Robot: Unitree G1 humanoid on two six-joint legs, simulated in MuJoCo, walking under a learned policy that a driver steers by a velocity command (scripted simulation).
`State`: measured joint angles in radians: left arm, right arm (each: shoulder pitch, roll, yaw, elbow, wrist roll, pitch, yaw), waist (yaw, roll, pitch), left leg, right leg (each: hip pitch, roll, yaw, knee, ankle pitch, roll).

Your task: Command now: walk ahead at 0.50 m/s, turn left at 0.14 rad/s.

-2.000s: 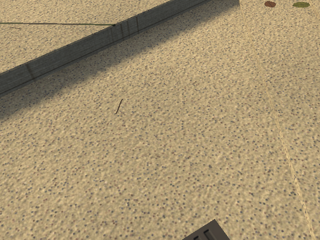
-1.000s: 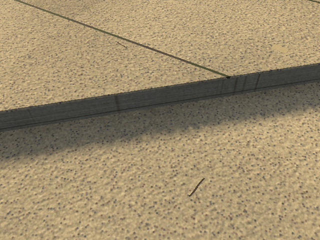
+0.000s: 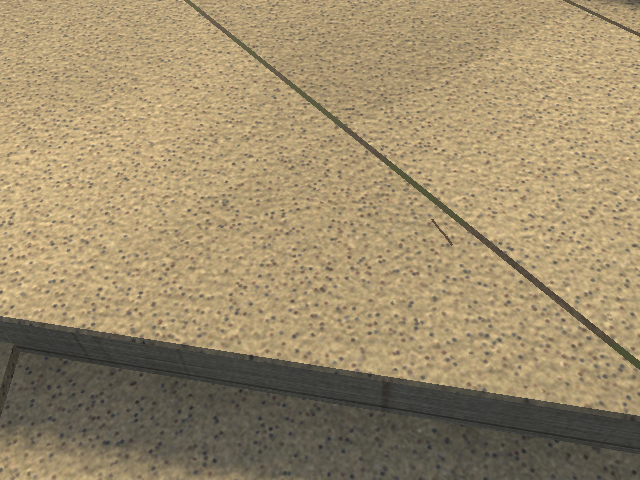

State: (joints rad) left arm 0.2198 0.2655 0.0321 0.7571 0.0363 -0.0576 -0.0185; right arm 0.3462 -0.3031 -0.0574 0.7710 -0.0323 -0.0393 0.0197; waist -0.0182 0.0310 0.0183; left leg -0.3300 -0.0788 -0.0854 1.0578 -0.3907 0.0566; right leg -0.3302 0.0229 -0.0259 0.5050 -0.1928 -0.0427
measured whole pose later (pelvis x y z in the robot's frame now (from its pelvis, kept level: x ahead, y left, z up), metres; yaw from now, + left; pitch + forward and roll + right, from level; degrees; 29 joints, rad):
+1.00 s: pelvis +0.52 +0.00 -0.02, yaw +2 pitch +4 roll +0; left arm -0.11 0.16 -0.03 0.60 0.01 -0.01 0.02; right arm 0.58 -0.23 -0.02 1.10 -0.05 -0.07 -0.04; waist -0.08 0.07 0.03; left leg 0.24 0.02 0.04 0.09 -0.35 0.00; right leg -1.22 -0.06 -0.02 1.78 -0.84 -0.13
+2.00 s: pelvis +0.86 -0.05 +0.15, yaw +0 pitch +2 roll +0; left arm 0.27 0.26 0.02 1.01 0.00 -0.04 0.00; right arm 0.07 -0.22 -0.04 0.93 -0.01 -0.05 -0.02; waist 0.05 -0.02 0.03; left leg -0.36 0.02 0.04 0.43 -0.11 0.02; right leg -0.20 0.04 -0.01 0.68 -0.50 -0.02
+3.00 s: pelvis +1.02 -0.03 +0.16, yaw +2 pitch +0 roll -1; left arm 0.15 0.27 0.06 1.00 -0.03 -0.10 0.00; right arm 0.41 -0.19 -0.03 1.12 0.00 -0.10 0.02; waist -0.05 -0.03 -0.01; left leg -0.05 -0.03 0.04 0.30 -0.26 0.06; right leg -0.54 -0.08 -0.01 1.05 -0.22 -0.05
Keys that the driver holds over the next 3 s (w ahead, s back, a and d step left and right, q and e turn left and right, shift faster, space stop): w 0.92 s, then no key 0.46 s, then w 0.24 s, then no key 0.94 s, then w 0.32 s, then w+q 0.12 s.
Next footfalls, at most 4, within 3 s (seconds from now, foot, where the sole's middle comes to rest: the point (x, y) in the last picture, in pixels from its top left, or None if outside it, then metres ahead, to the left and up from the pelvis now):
0.36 left None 0.33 0.12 -0.77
1.06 right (404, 311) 0.80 -0.14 -0.63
1.92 left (307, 251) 0.98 0.07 -0.63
2.20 right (419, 266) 0.92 -0.18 -0.63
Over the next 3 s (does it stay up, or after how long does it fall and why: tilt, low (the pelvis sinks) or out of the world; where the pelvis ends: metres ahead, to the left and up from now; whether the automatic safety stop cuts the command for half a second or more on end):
stays up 1.02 -0.03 0.16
